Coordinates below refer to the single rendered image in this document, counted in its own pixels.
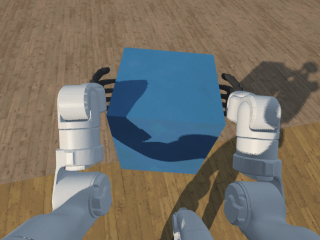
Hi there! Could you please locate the robot right upper arm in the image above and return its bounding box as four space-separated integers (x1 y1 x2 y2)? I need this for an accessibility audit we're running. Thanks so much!
223 181 320 240

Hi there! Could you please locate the robot left forearm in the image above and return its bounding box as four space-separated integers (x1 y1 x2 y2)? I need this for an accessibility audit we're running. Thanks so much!
52 82 107 208

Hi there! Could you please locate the robot right hand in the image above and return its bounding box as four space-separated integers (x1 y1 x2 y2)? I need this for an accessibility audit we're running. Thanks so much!
219 73 243 117

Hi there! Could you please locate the robot right forearm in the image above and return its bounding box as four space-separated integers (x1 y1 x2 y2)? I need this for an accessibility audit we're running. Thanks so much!
226 90 287 218

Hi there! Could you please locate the carton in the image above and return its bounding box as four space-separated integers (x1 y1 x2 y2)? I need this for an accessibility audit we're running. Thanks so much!
106 47 226 175

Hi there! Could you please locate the robot left upper arm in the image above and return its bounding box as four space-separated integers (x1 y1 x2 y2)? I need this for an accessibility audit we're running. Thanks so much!
0 171 112 240

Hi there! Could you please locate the robot left hand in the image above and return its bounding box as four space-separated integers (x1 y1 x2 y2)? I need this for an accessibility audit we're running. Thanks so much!
89 67 116 111

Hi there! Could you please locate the right robot thigh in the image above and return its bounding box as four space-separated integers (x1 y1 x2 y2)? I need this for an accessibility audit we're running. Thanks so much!
172 209 214 240

